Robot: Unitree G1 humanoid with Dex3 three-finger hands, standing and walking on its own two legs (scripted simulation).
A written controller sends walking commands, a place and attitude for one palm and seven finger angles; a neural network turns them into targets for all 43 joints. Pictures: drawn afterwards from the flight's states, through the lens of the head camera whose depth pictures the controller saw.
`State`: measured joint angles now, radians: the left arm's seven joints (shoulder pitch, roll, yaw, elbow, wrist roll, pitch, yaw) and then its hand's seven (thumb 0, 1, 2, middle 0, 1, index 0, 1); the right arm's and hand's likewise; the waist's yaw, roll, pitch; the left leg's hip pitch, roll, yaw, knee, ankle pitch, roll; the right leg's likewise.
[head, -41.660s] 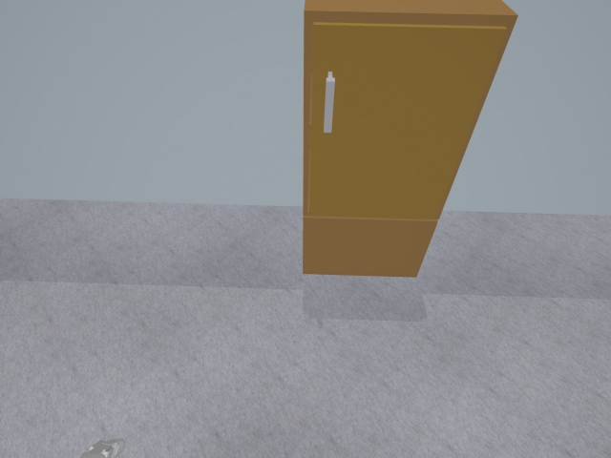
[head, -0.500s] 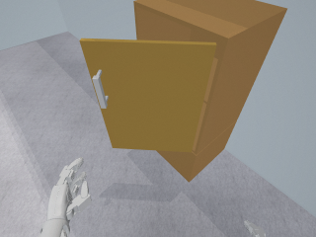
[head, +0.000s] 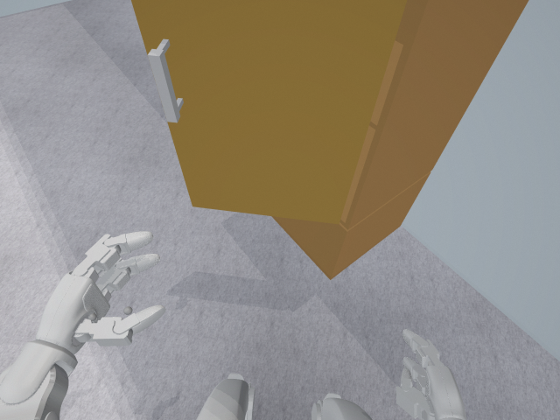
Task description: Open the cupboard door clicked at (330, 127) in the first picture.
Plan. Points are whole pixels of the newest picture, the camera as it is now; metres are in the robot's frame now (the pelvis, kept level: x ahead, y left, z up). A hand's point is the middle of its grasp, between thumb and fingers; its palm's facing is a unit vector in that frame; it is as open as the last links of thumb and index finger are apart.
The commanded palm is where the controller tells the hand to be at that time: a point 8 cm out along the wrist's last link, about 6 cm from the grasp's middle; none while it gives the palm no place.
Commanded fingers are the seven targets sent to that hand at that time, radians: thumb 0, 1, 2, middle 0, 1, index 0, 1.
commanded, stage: raise the hand with hooked fingers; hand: left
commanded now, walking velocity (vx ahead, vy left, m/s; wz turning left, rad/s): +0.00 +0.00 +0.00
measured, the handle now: (169, 82) +0.65 +0.25 +0.10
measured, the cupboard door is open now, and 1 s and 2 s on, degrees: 45 45 45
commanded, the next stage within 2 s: move the hooked fingers beside the handle in 1.38 s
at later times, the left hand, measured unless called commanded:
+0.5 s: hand (74, 257) +0.28 +0.27 +0.10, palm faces -0.01 -1.00 -0.05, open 13.2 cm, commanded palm +0.26 +0.33 +0.10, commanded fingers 0.00 -0.50 0.30 -0.30 -1.20 -0.30 -1.20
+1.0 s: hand (47, 218) +0.32 +0.31 +0.12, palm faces -0.06 -1.00 -0.03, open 14.0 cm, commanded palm +0.29 +0.36 +0.12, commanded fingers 0.00 -0.50 0.30 -0.30 -1.20 -0.30 -1.20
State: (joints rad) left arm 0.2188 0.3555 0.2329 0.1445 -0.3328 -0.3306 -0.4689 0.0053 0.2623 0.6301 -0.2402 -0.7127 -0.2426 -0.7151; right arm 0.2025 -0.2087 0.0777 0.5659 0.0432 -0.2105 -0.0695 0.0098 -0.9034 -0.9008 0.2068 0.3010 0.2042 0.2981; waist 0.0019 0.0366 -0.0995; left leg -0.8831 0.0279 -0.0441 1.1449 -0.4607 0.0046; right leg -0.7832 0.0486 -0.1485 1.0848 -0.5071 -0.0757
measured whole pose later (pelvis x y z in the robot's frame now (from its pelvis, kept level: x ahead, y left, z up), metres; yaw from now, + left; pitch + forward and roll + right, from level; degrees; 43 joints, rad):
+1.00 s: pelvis +0.03 +0.04 +0.05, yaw -1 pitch +8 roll -3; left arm -0.06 0.47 0.42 0.42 -0.36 -0.20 -0.55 -0.01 -0.49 0.31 -0.30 -1.20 -0.30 -1.20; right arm 0.30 -0.28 0.06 0.56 0.05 -0.19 -0.07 0.01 -0.90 -0.90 0.21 0.30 0.20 0.30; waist -0.01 0.02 -0.08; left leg -0.63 -0.01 0.02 0.87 -0.39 0.07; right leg -0.54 0.02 -0.08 0.80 -0.41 -0.01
